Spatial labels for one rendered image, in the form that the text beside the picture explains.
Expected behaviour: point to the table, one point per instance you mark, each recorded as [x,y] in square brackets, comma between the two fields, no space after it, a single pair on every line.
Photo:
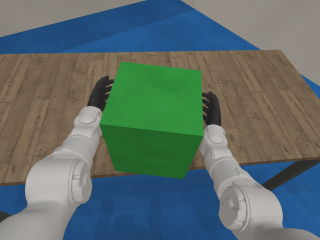
[268,111]

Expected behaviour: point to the left robot upper arm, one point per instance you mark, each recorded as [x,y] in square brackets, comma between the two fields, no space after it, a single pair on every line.
[55,188]

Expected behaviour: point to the robot left forearm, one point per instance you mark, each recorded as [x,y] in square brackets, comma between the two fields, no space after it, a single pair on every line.
[83,140]

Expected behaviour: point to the robot right forearm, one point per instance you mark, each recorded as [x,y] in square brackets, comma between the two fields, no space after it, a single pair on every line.
[222,167]

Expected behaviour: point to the right robot hand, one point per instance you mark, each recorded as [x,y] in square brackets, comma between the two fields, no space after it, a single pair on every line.
[213,111]

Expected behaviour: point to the left robot hand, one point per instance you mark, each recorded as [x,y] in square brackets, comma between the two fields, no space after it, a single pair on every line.
[98,96]

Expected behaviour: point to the right robot upper arm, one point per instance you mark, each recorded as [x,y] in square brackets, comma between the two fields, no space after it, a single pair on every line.
[253,213]

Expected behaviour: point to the carton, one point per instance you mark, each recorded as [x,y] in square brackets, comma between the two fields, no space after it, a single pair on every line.
[152,122]

